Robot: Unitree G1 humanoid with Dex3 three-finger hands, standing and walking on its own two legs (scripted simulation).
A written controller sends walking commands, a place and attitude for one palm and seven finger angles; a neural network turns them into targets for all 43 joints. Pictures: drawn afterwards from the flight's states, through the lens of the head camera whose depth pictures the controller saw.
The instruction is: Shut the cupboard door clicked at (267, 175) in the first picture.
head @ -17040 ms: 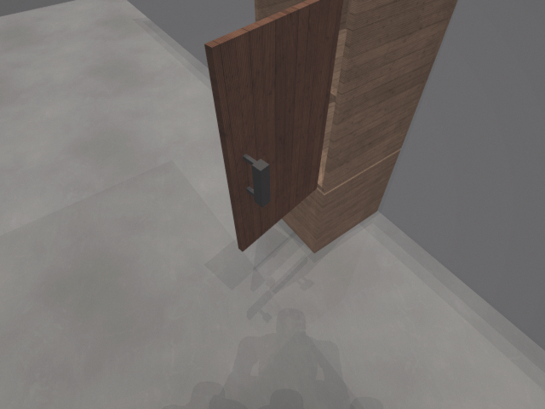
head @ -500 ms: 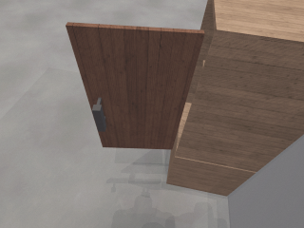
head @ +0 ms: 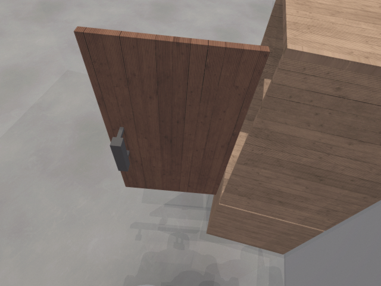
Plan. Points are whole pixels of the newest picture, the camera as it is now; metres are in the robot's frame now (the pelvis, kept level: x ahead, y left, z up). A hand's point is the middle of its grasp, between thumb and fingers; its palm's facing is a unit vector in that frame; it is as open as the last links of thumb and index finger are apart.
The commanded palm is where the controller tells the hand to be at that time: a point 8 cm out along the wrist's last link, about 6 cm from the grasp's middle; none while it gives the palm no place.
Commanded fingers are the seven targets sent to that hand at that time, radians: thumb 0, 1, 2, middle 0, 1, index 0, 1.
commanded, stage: come to a stop and stand still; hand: left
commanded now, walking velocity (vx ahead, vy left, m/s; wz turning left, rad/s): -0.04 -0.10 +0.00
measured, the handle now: (122, 148) +0.44 +0.22 -0.05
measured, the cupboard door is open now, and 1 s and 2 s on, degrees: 100 100 100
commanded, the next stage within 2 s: look again from close up in 1.10 s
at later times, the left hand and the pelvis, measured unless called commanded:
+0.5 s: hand out of the picture -0.03 +0.14 -0.16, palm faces +0.03 -0.98 -0.18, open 7.4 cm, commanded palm none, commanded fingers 0.00 0.90 0.90 -0.20 -0.30 -0.20 -0.30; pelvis -0.03 -0.03 +0.01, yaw +1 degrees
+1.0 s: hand out of the picture -0.06 +0.10 -0.16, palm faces +0.06 -0.99 -0.16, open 7.4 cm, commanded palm none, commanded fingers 0.00 0.90 0.90 -0.20 -0.30 -0.20 -0.30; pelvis -0.01 -0.05 +0.01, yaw +1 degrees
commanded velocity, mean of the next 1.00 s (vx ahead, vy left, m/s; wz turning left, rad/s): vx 0.01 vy -0.02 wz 0.00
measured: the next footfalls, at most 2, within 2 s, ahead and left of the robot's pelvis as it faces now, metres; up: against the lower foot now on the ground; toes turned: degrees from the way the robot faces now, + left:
right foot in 0.28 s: -0.04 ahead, -0.13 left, +0.00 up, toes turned -1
right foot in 1.98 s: +0.03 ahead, -0.09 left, +0.00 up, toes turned +1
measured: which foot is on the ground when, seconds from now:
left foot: down 0.00-1.00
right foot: up 0.00-0.26, down 0.28-1.00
